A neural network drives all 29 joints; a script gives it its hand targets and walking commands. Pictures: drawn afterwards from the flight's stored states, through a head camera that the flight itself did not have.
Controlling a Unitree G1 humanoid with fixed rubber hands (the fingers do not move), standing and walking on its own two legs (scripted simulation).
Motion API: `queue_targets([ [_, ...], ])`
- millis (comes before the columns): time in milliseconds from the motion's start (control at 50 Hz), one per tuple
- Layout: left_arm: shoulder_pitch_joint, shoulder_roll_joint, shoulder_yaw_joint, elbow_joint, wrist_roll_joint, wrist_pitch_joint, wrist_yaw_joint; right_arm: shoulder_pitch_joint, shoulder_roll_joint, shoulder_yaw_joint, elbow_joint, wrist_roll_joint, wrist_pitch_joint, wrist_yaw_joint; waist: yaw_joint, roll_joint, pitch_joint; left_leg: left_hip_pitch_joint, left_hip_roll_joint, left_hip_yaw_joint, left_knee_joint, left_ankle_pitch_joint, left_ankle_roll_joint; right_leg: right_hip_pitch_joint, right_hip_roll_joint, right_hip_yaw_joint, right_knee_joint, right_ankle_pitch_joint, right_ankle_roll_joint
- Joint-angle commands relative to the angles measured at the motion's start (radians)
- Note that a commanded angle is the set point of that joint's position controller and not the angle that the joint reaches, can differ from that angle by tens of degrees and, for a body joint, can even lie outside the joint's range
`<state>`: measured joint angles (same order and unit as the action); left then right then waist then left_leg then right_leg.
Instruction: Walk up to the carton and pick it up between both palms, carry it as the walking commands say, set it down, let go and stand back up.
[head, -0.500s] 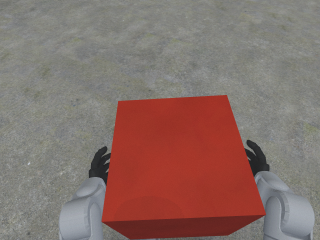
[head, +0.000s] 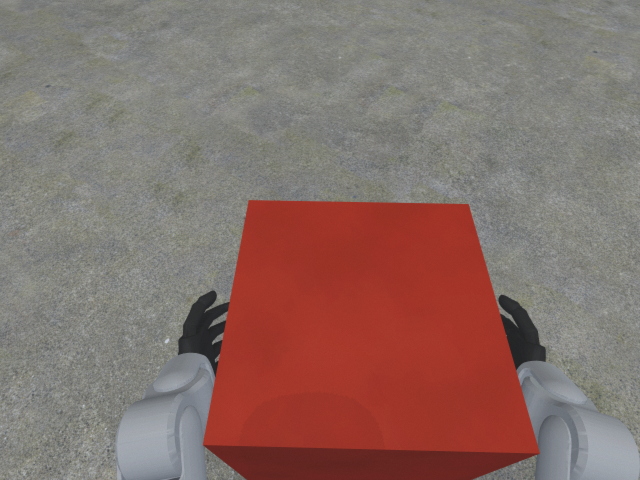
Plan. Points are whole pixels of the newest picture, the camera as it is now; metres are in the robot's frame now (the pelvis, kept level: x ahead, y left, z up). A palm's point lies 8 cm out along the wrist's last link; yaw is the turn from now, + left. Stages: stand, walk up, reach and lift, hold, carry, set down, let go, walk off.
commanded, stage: carry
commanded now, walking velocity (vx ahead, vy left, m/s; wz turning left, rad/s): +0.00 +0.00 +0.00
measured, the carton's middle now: (353, 350) +0.27 +0.00 +0.02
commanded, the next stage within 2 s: none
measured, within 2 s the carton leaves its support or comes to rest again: neither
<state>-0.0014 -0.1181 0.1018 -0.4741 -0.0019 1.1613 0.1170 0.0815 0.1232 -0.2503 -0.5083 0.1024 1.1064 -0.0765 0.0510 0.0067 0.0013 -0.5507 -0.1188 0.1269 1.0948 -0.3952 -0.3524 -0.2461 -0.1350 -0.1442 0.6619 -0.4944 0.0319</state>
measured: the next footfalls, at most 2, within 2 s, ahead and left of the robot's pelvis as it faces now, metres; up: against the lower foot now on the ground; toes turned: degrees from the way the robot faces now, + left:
left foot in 0.12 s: +0.10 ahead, +0.15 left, +0.01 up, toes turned +1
right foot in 0.42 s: +0.10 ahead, +0.02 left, +0.01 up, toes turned -10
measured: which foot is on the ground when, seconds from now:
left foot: up 0.00-0.10, down 0.12-0.42, up 0.44-0.54, down 0.56-1.00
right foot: down 0.00-0.10, up 0.12-0.40, down 0.42-0.54, up 0.56-0.80, down 0.82-1.00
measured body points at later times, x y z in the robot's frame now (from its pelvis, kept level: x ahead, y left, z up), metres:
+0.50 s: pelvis +0.12 +0.21 +0.00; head +0.12 +0.22 +0.45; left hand +0.37 +0.38 +0.07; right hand +0.37 +0.03 +0.07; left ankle +0.09 +0.25 -0.62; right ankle +0.06 +0.03 -0.71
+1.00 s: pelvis +0.20 +0.33 +0.01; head +0.18 +0.34 +0.46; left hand +0.43 +0.52 +0.08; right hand +0.45 +0.17 +0.08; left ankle +0.21 +0.34 -0.70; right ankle +0.13 +0.16 -0.70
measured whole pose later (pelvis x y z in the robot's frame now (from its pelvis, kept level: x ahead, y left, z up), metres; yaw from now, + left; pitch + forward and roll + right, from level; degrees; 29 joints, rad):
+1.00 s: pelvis +0.20 +0.33 +0.01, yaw +0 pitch +2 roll -4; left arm 0.02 -0.11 0.13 -0.47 0.00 1.17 0.11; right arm 0.02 0.12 -0.23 -0.45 0.09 1.15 -0.09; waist 0.04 0.04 -0.09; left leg -0.38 -0.07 0.11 0.67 -0.34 0.05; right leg -0.23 -0.07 -0.07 0.62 -0.50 0.07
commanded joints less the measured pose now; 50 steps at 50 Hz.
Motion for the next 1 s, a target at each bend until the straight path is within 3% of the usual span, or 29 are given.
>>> queue_targets([
  [0, -0.371, -0.592, -0.676, -0.213, -0.249, -0.069, -0.122, -0.587, 0.565, 0.814, -0.189, 0.192, -0.019, 0.106, 0.012, -0.395, -0.282, -0.044, 0.188, -0.483, 0.700, -0.585, 0.209, 0.004, -0.279, 0.397, -0.179, 0.702, -0.117],
  [20, -0.548, -0.637, -0.739, -0.265, -0.267, -0.071, -0.126, -0.554, 0.560, 0.774, -0.203, 0.180, -0.024, 0.102, -0.057, -0.153, -0.238, 0.021, 0.356, -0.557, -0.048, -0.467, 0.346, -0.105, -0.336, 0.337, -0.028, 0.779, -0.052],
  [40, -0.588, -0.668, -0.786, -0.335, -0.273, -0.059, -0.115, -0.528, 0.564, 0.740, -0.194, 0.169, -0.022, 0.103, -0.067, -0.088, -0.234, 0.088, 0.311, -0.377, -0.618, -0.293, 0.372, 0.024, -0.219, 0.167, 0.086, 0.861, 0.018],
  [60, -0.604, -0.712, -0.779, -0.304, -0.294, -0.054, -0.114, -0.547, 0.629, 0.732, -0.182, 0.166, -0.024, 0.100, -0.112, 0.056, -0.279, 0.354, 0.226, -0.294, -0.821, 0.257, 0.277, -0.110, -0.041, -0.022, 0.298, 0.431, 0.090],
  [80, -0.580, -0.707, -0.780, -0.333, -0.291, -0.053, -0.113, -0.533, 0.601, 0.714, -0.181, 0.151, -0.024, 0.100, -0.066, 0.487, -0.349, 0.567, 0.349, -0.439, -0.657, 0.969, 0.221, -0.359, 0.097, 0.088, 0.458, -0.101, 0.111],
  [120, -0.475, -0.734, -0.766, -0.271, -0.286, -0.054, -0.115, -0.501, 0.656, 0.758, -0.182, 0.170, -0.011, 0.111, -0.036, 0.336, -0.498, 0.614, 0.467, -0.503, -0.610, 1.456, 0.228, -0.221, 0.115, 0.141, 0.478, -0.141, 0.094],
  [180, -0.584, -0.762, -0.817, -0.320, -0.310, -0.080, -0.122, -0.518, 0.695, 0.744, -0.199, 0.172, -0.038, 0.119, -0.067, 0.282, -0.475, 0.734, 0.352, -0.407, -0.608, 1.362, 0.137, -0.364, 0.084, 0.109, 0.548, -0.088, 0.102],
  [280, -0.424, -0.769, -0.742, -0.182, -0.273, -0.076, -0.139, -0.550, 0.683, 0.804, -0.232, 0.167, -0.045, 0.110, -0.054, 0.127, -0.423, 0.720, 0.380, -0.355, -0.647, 1.289, 0.196, -0.307, 0.052, 0.114, 0.348, -0.005, 0.050],
  [300, -0.409, -0.732, -0.735, -0.173, -0.261, -0.067, -0.137, -0.559, 0.658, 0.795, -0.206, 0.155, -0.032, 0.109, -0.045, 0.136, -0.386, 0.702, 0.356, -0.293, -0.672, 1.328, 0.121, -0.274, 0.063, 0.072, 0.251, -0.006, 0.046],
  [340, -0.409, -0.705, -0.763, -0.239, -0.281, -0.077, -0.130, -0.552, 0.638, 0.806, -0.249, 0.156, -0.036, 0.113, -0.002, 0.283, -0.394, 0.558, 0.251, -0.090, -0.647, 1.848, -0.187, 0.011, 0.137, -0.158, -0.061, -0.116, 0.061],
  [360, -0.451, -0.679, -0.757, -0.284, -0.290, -0.077, -0.128, -0.584, 0.657, 0.826, -0.242, 0.152, -0.028, 0.109, 0.061, 0.219, -0.348, 0.367, 0.148, 0.021, -0.252, 2.119, -0.333, 0.228, 0.105, -0.175, -0.342, -0.047, -0.043],
  [380, -0.444, -0.688, -0.720, -0.269, -0.277, -0.078, -0.131, -0.642, 0.652, 0.849, -0.254, 0.172, -0.013, 0.103, 0.112, -0.355, -0.342, 0.105, 0.063, -0.011, 0.536, 1.005, -0.248, 0.338, -0.100, 0.098, -0.473, 0.435, -0.196],
  [400, -0.430, -0.654, -0.689, -0.201, -0.260, -0.064, -0.126, -0.600, 0.641, 0.847, -0.178, 0.181, 0.008, 0.102, 0.026, -0.655, -0.301, -0.153, 0.100, -0.287, 0.783, -0.312, 0.017, 0.334, -0.313, 0.454, -0.315, 0.913, -0.312],
  [420, -0.302, -0.564, -0.638, -0.113, -0.214, -0.067, -0.128, -0.612, 0.553, 0.830, -0.190, 0.164, -0.003, 0.100, 0.017, -0.578, -0.308, -0.182, 0.180, -0.476, 0.706, -0.554, 0.175, 0.212, -0.250, 0.474, -0.204, 0.962, -0.232],
  [460, -0.520, -0.638, -0.710, -0.232, -0.236, -0.048, -0.122, -0.612, 0.543, 0.790, -0.225, 0.176, 0.008, 0.092, -0.046, -0.233, -0.245, 0.005, 0.343, -0.499, -0.238, -0.485, 0.374, 0.003, -0.313, 0.408, -0.014, 0.929, -0.116],
  [500, -0.623, -0.712, -0.777, -0.330, -0.314, -0.055, -0.128, -0.534, 0.659, 0.762, -0.172, 0.148, -0.003, 0.095, -0.100, 0.035, -0.402, 0.413, 0.158, -0.208, -0.738, 0.245, 0.277, -0.040, -0.021, 0.044, 0.147, 0.424, 0.028],
  [520, -0.532, -0.696, -0.735, -0.275, -0.281, -0.048, -0.138, -0.620, 0.632, 0.800, -0.247, 0.172, -0.011, 0.102, -0.071, 0.267, -0.412, 0.539, 0.361, -0.493, -0.747, 0.695, 0.270, -0.269, 0.099, 0.088, 0.315, -0.078, 0.082],
  [560, -0.488, -0.657, -0.706, -0.171, -0.242, -0.036, -0.114, -0.572, 0.600, 0.757, -0.126, 0.157, 0.008, 0.104, -0.037, 0.319, -0.392, 0.514, 0.469, -0.504, -0.715, 1.112, 0.252, -0.209, 0.103, 0.176, 0.303, -0.103, 0.070],
  [640, -0.603, -0.711, -0.770, -0.259, -0.299, -0.049, -0.121, -0.598, 0.684, 0.770, -0.169, 0.173, -0.016, 0.106, -0.047, 0.276, -0.432, 0.665, 0.366, -0.409, -0.720, 1.056, 0.139, -0.270, 0.106, 0.134, 0.309, -0.053, 0.052],
  [720, -0.546, -0.753, -0.786, -0.290, -0.309, -0.071, -0.128, -0.568, 0.715, 0.792, -0.190, 0.163, -0.024, 0.118, -0.027, 0.253, -0.474, 0.736, 0.295, -0.145, -0.671, 1.574, -0.065, -0.125, 0.130, -0.074, 0.045, -0.115, 0.064],
  [760, -0.429, -0.708, -0.734, -0.183, -0.280, -0.045, -0.137, -0.590, 0.652, 0.805, -0.211, 0.132, -0.009, 0.104, 0.008, 0.152, -0.459, 0.620, 0.281, -0.110, -0.521, 1.602, -0.084, 0.097, 0.123, -0.071, -0.342, 0.032, 0.009],
  [780, -0.454, -0.676, -0.712, -0.221, -0.270, -0.053, -0.137, -0.596, 0.665, 0.822, -0.208, 0.147, -0.009, 0.099, 0.031, 0.012, -0.442, 0.494, 0.213, -0.115, -0.366, 1.256, -0.027, 0.189, 0.068, 0.044, -0.460, 0.295, -0.062],
  [800, -0.474, -0.687, -0.702, -0.218, -0.275, -0.050, -0.142, -0.598, 0.660, 0.833, -0.206, 0.142, 0.003, 0.095, 0.022, -0.387, -0.452, 0.274, 0.181, -0.156, 0.041, 0.442, 0.056, 0.294, -0.124, 0.270, -0.304, 0.730, -0.162],
  [820, -0.485, -0.669, -0.711, -0.218, -0.271, -0.061, -0.145, -0.566, 0.669, 0.838, -0.141, 0.151, 0.005, 0.096, -0.028, -0.414, -0.407, 0.166, 0.182, -0.234, -0.104, -0.169, 0.152, 0.234, -0.186, 0.319, -0.193, 0.997, -0.210],
  [860, -0.502, -0.601, -0.692, -0.221, -0.253, -0.043, -0.152, -0.616, 0.616, 0.855, -0.193, 0.160, 0.014, 0.088, -0.068, -0.192, -0.383, 0.306, 0.211, -0.178, -0.725, -0.004, 0.271, 0.119, -0.129, 0.218, -0.133, 0.696, -0.117],
  [900, -0.497, -0.616, -0.656, -0.148, -0.226, -0.039, -0.139, -0.630, 0.604, 0.815, -0.125, 0.129, 0.021, 0.092, -0.052, 0.063, -0.410, 0.579, 0.392, -0.350, -0.692, 0.961, 0.284, -0.116, 0.023, 0.101, 0.044, 0.168, 0.035],
  [940, -0.569, -0.685, -0.693, -0.156, -0.271, -0.044, -0.144, -0.677, 0.642, 0.815, -0.163, 0.152, 0.014, 0.095, -0.050, 0.188, -0.396, 0.612, 0.376, -0.322, -0.704, 1.469, 0.117, -0.159, 0.107, 0.076, 0.106, -0.118, 0.060],
  [960, -0.534, -0.664, -0.702, -0.156, -0.272, -0.043, -0.142, -0.652, 0.612, 0.788, -0.181, 0.140, 0.007, 0.095, -0.047, 0.254, -0.424, 0.634, 0.338, -0.247, -0.708, 1.438, 0.032, -0.128, 0.113, 0.043, 0.102, -0.130, 0.054],
  [980, -0.554, -0.679, -0.701, -0.161, -0.278, -0.047, -0.128, -0.684, 0.620, 0.781, -0.176, 0.148, 0.007, 0.096, -0.033, 0.325, -0.383, 0.582, 0.266, -0.157, -0.754, 1.534, -0.152, -0.065, 0.156, -0.076, 0.026, -0.197, 0.045],
])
